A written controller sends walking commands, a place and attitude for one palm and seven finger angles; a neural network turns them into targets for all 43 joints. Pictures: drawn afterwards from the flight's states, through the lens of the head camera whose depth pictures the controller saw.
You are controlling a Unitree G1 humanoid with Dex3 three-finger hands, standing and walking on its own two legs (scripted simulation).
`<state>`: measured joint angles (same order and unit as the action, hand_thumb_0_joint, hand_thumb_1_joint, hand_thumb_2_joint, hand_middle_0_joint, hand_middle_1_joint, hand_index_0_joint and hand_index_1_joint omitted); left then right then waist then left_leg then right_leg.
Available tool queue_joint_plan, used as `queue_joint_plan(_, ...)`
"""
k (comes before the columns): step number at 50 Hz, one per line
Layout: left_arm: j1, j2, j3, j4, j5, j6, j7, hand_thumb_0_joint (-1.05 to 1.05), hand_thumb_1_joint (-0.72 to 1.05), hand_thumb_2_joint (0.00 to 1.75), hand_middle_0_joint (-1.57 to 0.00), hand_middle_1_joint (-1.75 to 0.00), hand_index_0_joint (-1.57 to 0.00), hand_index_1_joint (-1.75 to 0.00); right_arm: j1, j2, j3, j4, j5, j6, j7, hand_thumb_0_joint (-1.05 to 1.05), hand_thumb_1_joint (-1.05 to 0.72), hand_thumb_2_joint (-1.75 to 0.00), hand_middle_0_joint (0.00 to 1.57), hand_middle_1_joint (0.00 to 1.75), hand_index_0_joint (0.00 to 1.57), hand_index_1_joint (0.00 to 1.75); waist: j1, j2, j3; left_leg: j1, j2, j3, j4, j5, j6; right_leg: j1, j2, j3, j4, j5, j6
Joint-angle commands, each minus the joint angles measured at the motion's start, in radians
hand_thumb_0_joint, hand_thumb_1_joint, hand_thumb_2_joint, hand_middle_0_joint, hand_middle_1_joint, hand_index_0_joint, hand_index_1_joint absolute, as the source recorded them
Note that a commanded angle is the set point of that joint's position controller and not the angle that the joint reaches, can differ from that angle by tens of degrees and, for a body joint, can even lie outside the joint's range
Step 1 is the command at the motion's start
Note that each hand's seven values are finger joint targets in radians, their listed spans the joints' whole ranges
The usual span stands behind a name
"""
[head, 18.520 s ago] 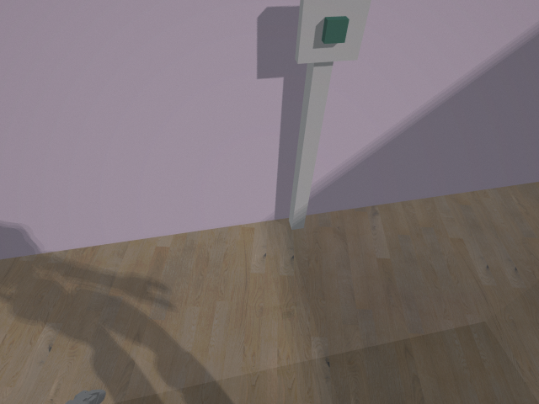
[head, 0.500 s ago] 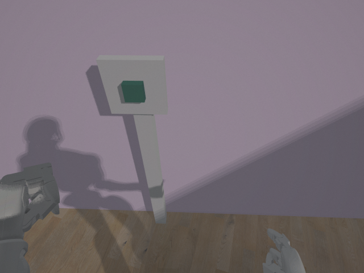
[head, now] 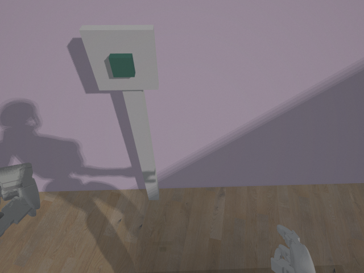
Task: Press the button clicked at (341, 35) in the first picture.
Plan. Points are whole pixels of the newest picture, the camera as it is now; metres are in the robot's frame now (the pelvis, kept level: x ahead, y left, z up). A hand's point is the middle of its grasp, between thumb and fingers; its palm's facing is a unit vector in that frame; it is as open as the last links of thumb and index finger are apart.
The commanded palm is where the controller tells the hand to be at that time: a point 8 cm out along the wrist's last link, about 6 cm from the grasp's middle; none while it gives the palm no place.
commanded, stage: step back with the hand held close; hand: left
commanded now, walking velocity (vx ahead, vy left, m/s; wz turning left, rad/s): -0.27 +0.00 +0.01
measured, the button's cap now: (122, 64) +0.59 +0.21 +0.15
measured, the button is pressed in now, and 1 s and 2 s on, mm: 0 0 0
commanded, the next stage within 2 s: stop stepping back and stand still in 0.70 s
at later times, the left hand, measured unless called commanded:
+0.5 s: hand (15, 248) +0.12 +0.23 +0.16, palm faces +0.33 -0.82 -0.46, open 3.1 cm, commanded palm +0.05 +0.28 +0.18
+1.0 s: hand out of the picture -0.02 +0.23 +0.17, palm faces +0.33 -0.81 -0.48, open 3.1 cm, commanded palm -0.08 +0.27 +0.18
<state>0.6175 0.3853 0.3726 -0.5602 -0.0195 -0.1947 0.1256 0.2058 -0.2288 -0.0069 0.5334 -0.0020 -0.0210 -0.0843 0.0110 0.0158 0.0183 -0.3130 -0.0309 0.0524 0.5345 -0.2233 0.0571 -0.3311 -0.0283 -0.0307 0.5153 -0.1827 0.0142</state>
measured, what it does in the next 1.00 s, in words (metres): walks backwards: right foot, then left foot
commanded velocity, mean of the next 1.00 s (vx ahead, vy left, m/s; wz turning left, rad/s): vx -0.21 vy -0.01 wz -0.01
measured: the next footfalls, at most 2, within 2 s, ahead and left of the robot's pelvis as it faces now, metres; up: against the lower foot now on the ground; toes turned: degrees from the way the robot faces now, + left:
right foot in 0.38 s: -0.07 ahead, -0.13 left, +0.00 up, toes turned +3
left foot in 0.74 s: -0.04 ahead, +0.10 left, +0.00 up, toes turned +0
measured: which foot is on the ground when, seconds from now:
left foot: down 0.00-0.60, up 0.62-0.72, down 0.74-1.00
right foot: down 0.00-0.20, up 0.22-0.36, down 0.38-0.76, up 0.78-0.98, down 1.00-1.00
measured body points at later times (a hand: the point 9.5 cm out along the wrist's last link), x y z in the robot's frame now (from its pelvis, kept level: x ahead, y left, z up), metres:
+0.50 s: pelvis -0.08 +0.00 +0.00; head -0.03 +0.02 +0.45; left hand +0.10 +0.27 +0.19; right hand +0.11 -0.22 -0.08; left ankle +0.04 +0.08 -0.73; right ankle -0.11 -0.13 -0.73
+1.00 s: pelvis -0.21 -0.01 +0.00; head -0.21 +0.02 +0.45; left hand -0.05 +0.27 +0.20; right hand -0.04 -0.22 -0.06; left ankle -0.09 +0.10 -0.73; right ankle -0.23 -0.11 -0.73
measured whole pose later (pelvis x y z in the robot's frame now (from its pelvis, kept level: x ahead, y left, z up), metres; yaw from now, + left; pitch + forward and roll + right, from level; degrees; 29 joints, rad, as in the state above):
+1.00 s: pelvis -0.21 -0.01 +0.00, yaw +0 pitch +1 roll -1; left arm 0.68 0.45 0.39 -0.66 -0.02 -0.20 0.14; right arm 0.23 -0.14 0.03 0.56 -0.02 -0.11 -0.06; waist -0.01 -0.05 -0.03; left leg -0.44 0.00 0.01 0.49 -0.17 0.01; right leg -0.22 0.03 -0.02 0.52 -0.46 -0.03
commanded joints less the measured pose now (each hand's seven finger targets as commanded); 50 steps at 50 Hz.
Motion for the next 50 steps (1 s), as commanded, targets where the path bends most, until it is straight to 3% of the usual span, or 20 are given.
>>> queue_joint_plan(1, -0.026, 0.142, 0.102, -0.206, 0.001, -0.075, 0.035, 0.0, 0.9, 0.9, -1.3, -1.5, -1.3, -1.5, -0.078, -0.123, -0.045, -0.156, 0.004, -0.071, -0.008, 0.0, -0.9, -0.9, 0.2, 0.3, 0.2, 0.3, -0.012, -0.038, -0.079, -0.16, 0.104, -0.148, -0.101, -0.209, 0.01, 0.09, -0.083, 0.165, -0.099, -0.084, -0.044)
queue_joint_plan(6, -0.046, 0.161, 0.108, -0.24, 0.0, -0.097, 0.064, 0.0, 0.9, 0.9, -1.3, -1.5, -1.3, -1.5, -0.064, -0.112, -0.038, -0.127, -0.001, -0.082, -0.013, 0.0, -0.9, -0.9, 0.2, 0.3, 0.2, 0.3, -0.023, -0.063, -0.091, 0.001, 0.071, -0.132, 0.037, -0.183, -0.016, -0.129, -0.148, 0.178, -0.177, -0.231, -0.083)
queue_joint_plan(8, -0.043, 0.161, 0.114, -0.26, 0.005, -0.108, 0.069, 0.0, 0.9, 0.9, -1.3, -1.5, -1.3, -1.5, -0.073, -0.124, -0.034, -0.133, -0.005, -0.092, -0.02, 0.0, -0.9, -0.9, 0.2, 0.3, 0.2, 0.3, -0.02, 0.041, -0.079, -0.08, 0.129, -0.207, -0.101, -0.248, 0.003, -0.071, -0.075, 0.118, -0.083, -0.234, -0.048)
queue_joint_plan(10, -0.027, 0.146, 0.131, -0.243, 0.029, -0.12, 0.069, 0.0, 0.9, 0.9, -1.3, -1.5, -1.3, -1.5, -0.092, -0.139, -0.035, -0.142, -0.009, -0.11, -0.029, 0.0, -0.9, -0.9, 0.2, 0.3, 0.2, 0.3, -0.011, 0.24, -0.074, -0.386, 0.292, -0.392, -0.404, -0.53, 0.066, 0.216, 0.06, 0.038, 0.239, -0.148, 0.004)
queue_joint_plan(11, -0.045, 0.146, 0.132, -0.247, 0.04, -0.121, 0.066, 0.0, 0.9, 0.9, -1.3, -1.5, -1.3, -1.5, -0.08, -0.124, -0.038, -0.142, -0.014, -0.113, -0.028, 0.0, -0.9, -0.9, 0.2, 0.3, 0.2, 0.3, -0.005, 0.238, -0.078, -0.42, 0.321, -0.43, -0.429, -0.508, 0.08, 0.243, 0.076, 0.041, 0.343, -0.116, 0.006)
queue_joint_plan(13, -0.045, 0.151, 0.128, -0.248, 0.035, -0.125, 0.059, 0.0, 0.9, 0.9, -1.3, -1.5, -1.3, -1.5, -0.078, -0.109, -0.045, -0.136, -0.015, -0.129, -0.019, 0.0, -0.9, -0.9, 0.2, 0.3, 0.2, 0.3, -0.003, 0.121, -0.086, -0.305, 0.301, -0.373, -0.342, -0.305, 0.086, 0.175, 0.067, 0.064, 0.306, -0.176, -0.003)
queue_joint_plan(19, -0.044, 0.146, 0.093, -0.243, 0.007, -0.142, 0.03, 0.0, 0.9, 0.9, -1.3, -1.5, -1.3, -1.5, -0.09, -0.12, -0.035, -0.088, -0.027, -0.149, 0.001, 0.0, -0.9, -0.9, 0.2, 0.3, 0.2, 0.3, -0.012, 0.118, -0.084, -0.094, 0.178, -0.229, -0.23, 0.002, 0.005, 0.127, 0.039, 0.086, -0.065, 0.02, -0.035)
queue_joint_plan(22, -0.047, 0.177, 0.109, -0.278, -0.012, -0.148, 0.027, 0.0, 0.9, 0.9, -1.3, -1.5, -1.3, -1.5, -0.081, -0.101, -0.037, -0.07, -0.015, -0.139, 0.006, 0.0, -0.9, -0.9, 0.2, 0.3, 0.2, 0.3, -0.001, 0.062, -0.365, 0.289, 0.16, -0.123, -0.085, 0.574, -0.021, 0.078, 0.018, 0.079, -0.027, 0.296, -0.009)
queue_joint_plan(25, 0.067, 0.194, 0.141, -0.279, -0.038, -0.122, 0.019, 0.0, 0.9, 0.9, -1.3, -1.5, -1.3, -1.5, -0.108, -0.105, -0.042, -0.106, -0.004, -0.132, 0.015, 0.0, -0.9, -0.9, 0.2, 0.3, 0.2, 0.3, 0.013, 0.079, -0.374, 0.278, 0.188, -0.153, -0.107, 0.478, 0.007, 0.054, 0.044, 0.064, -0.01, 0.073, 0.001)
queue_joint_plan(28, 0.072, 0.22, 0.169, -0.266, -0.053, -0.113, 0.02, 0.0, 0.9, 0.9, -1.3, -1.5, -1.3, -1.5, -0.138, -0.097, -0.041, -0.128, 0.006, -0.109, 0.014, 0.0, -0.9, -0.9, 0.2, 0.3, 0.2, 0.3, -0.002, -0.024, -0.184, 0.101, 0.09, -0.099, -0.028, -0.063, -0.044, -0.08, -0.06, 0.18, -0.196, -0.124, -0.074)
queue_joint_plan(30, 0.02, 0.228, 0.164, -0.245, -0.051, -0.106, 0.036, 0.0, 0.9, 0.9, -1.3, -1.5, -1.3, -1.5, -0.129, -0.083, -0.047, -0.099, 0.008, -0.095, 0.008, 0.0, -0.9, -0.9, 0.2, 0.3, 0.2, 0.3, -0.006, -0.17, -0.092, 0.131, -0.001, -0.081, 0.346, -0.11, -0.089, -0.336, -0.267, 0.355, -0.355, -0.253, -0.186)
queue_joint_plan(31, -0.011, 0.209, 0.157, -0.208, -0.035, -0.091, 0.042, 0.0, 0.9, 0.9, -1.3, -1.5, -1.3, -1.5, -0.137, -0.072, -0.044, -0.085, -0.005, -0.081, 0.006, 0.0, -0.9, -0.9, 0.2, 0.3, 0.2, 0.3, -0.002, -0.193, -0.046, 0.018, 0.008, -0.106, 0.461, -0.144, -0.078, -0.298, -0.289, 0.347, -0.326, -0.078, -0.206)
queue_joint_plan(35, -0.102, 0.169, 0.091, -0.168, -0.001, -0.079, 0.034, 0.0, 0.9, 0.9, -1.3, -1.5, -1.3, -1.5, -0.131, -0.07, -0.011, -0.075, -0.016, -0.073, -0.021, 0.0, -0.9, -0.9, 0.2, 0.3, 0.2, 0.3, -0.03, -0.077, -0.01, -0.001, 0.046, -0.081, -0.036, 0.002, -0.064, -0.057, -0.125, 0.146, -0.086, 0.429, -0.083)
queue_joint_plan(37, -0.124, 0.186, 0.081, -0.249, 0.005, -0.108, 0.032, 0.0, 0.9, 0.9, -1.3, -1.5, -1.3, -1.5, -0.112, -0.125, -0.035, -0.093, -0.007, -0.095, -0.023, 0.0, -0.9, -0.9, 0.2, 0.3, 0.2, 0.3, 0.0, 0.184, -0.148, 0.061, 0.221, -0.223, -0.195, 0.502, 0.001, 0.036, 0.026, 0.074, 0.095, 0.166, 0.0)
queue_joint_plan(38, -0.103, 0.19, 0.078, -0.25, -0.006, -0.125, 0.024, 0.0, 0.9, 0.9, -1.3, -1.5, -1.3, -1.5, -0.071, -0.123, -0.044, -0.091, 0.002, -0.114, -0.01, 0.0, -0.9, -0.9, 0.2, 0.3, 0.2, 0.3, 0.002, 0.183, -0.219, 0.137, 0.282, -0.232, -0.207, 0.558, 0.035, 0.03, 0.053, 0.082, 0.184, -0.11, 0.0)
queue_joint_plan(39, -0.034, 0.202, 0.102, -0.219, -0.013, -0.124, 0.022, 0.0, 0.9, 0.9, -1.3, -1.5, -1.3, -1.5, -0.1, -0.113, -0.047, -0.103, -0.017, -0.132, -0.005, 0.0, -0.9, -0.9, 0.2, 0.3, 0.2, 0.3, 0.009, 0.262, -0.242, 0.097, 0.332, -0.336, -0.225, 0.549, 0.081, -0.015, 0.082, 0.083, 0.316, -0.287, -0.004)
queue_joint_plan(41, -0.026, 0.173, 0.099, -0.316, -0.021, -0.125, 0.02, 0.0, 0.9, 0.9, -1.3, -1.5, -1.3, -1.5, -0.06, -0.098, -0.048, -0.088, -0.03, -0.155, 0.012, 0.0, -0.9, -0.9, 0.2, 0.3, 0.2, 0.3, 0.0, 0.178, -0.262, 0.082, 0.361, -0.361, -0.237, 0.407, 0.115, -0.028, 0.07, 0.118, 0.45, -0.338, -0.003)
queue_joint_plan(47, 0.064, 0.176, 0.123, -0.28, -0.013, -0.048, 0.048, 0.0, 0.9, 0.9, -1.3, -1.5, -1.3, -1.5, -0.091, -0.094, -0.026, -0.108, -0.013, -0.141, 0.014, 0.0, -0.9, -0.9, 0.2, 0.3, 0.2, 0.3, -0.012, 0.209, -0.102, -0.218, 0.172, -0.18, -0.374, -0.448, -0.022, 0.285, 0.095, -0.063, -0.014, -0.298, -0.036)
queue_joint_plan(48, 0.048, 0.181, 0.123, -0.252, -0.008, -0.037, 0.048, 0.0, 0.9, 0.9, -1.3, -1.5, -1.3, -1.5, -0.091, -0.085, -0.026, -0.106, -0.015, -0.127, 0.01, 0.0, -0.9, -0.9, 0.2, 0.3, 0.2, 0.3, -0.018, 0.11, -0.068, -0.209, 0.083, -0.092, -0.223, -0.4, -0.061, 0.236, 0.038, 0.0, -0.17, -0.345, -0.069)
queue_joint_plan(50, -0.043, 0.221, 0.148, -0.275, -0.029, -0.04, 0.047, 0.0, 0.9, 0.9, -1.3, -1.5, -1.3, -1.5, -0.088, -0.089, -0.033, -0.076, -0.027, -0.105, 0.004, 0.0, -0.9, -0.9, 0.2, 0.3, 0.2, 0.3, -0.023, -0.186, -0.071, 0.0, 0.016, -0.062, 0.354, -0.106, -0.089, -0.176, -0.293, 0.369, -0.401, -0.484, -0.21)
